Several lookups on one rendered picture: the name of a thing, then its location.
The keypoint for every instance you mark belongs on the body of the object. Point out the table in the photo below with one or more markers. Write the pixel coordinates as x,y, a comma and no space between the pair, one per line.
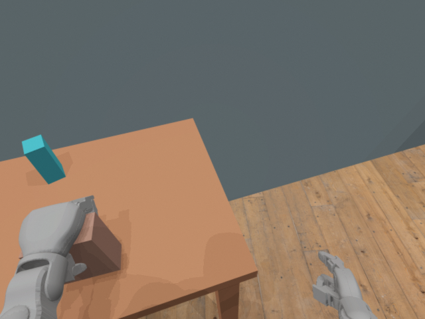
157,191

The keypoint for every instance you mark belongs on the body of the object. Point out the sponge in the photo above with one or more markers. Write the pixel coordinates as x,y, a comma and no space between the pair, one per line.
97,247

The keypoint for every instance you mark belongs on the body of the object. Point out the robot left hand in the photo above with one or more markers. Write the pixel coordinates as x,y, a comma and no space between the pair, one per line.
54,229

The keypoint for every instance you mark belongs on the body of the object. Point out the left robot forearm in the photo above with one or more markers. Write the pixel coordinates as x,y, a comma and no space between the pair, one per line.
36,288

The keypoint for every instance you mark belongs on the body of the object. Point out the right robot forearm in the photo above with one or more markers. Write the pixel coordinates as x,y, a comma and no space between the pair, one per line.
354,308

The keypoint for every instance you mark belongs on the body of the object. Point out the robot right hand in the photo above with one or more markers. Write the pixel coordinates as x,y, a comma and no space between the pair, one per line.
329,291

